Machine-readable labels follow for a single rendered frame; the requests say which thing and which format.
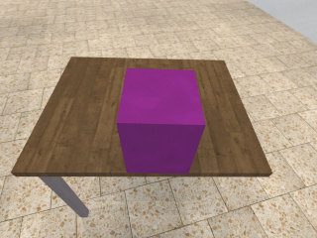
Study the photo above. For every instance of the table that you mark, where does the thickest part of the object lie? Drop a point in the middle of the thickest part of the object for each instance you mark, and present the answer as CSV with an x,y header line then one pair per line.
x,y
77,134

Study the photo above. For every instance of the carton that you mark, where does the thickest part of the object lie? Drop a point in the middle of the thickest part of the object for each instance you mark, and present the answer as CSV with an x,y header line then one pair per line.
x,y
160,120

